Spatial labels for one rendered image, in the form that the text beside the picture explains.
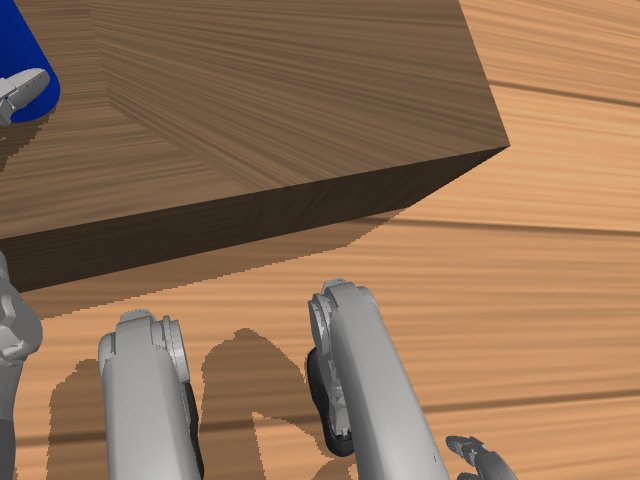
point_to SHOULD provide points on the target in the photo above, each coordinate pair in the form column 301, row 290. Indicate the right robot hand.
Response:
column 489, row 465

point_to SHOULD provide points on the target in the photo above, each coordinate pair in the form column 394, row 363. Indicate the left robot foot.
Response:
column 194, row 427

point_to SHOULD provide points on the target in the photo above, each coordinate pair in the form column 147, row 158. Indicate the right robot foot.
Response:
column 339, row 445

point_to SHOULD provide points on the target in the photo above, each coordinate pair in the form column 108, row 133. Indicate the left robot arm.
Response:
column 21, row 334

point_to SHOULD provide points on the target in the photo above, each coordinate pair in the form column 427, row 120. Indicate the left robot hand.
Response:
column 21, row 88

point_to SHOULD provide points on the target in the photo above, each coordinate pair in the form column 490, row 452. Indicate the can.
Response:
column 20, row 51

